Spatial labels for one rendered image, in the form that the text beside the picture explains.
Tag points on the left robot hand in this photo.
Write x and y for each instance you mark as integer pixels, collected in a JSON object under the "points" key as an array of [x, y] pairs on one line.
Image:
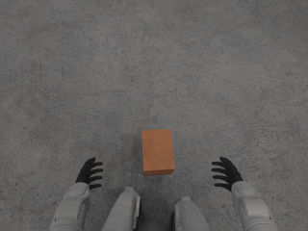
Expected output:
{"points": [[86, 171]]}

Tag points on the robot right forearm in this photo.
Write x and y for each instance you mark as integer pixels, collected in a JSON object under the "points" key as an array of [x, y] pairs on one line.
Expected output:
{"points": [[255, 214]]}

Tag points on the robot left forearm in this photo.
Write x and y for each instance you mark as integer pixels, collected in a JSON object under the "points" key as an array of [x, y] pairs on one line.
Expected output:
{"points": [[72, 212]]}

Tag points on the right robot hand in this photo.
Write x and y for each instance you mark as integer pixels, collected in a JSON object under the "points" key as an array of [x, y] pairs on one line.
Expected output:
{"points": [[231, 172]]}

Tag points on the carton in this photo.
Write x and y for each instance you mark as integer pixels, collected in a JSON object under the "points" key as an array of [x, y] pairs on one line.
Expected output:
{"points": [[157, 152]]}

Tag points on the right robot thigh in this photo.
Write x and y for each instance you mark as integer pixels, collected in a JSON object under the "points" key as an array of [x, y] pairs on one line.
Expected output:
{"points": [[188, 216]]}

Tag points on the robot right shin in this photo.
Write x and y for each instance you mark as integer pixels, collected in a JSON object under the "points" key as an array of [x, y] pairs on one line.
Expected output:
{"points": [[185, 198]]}

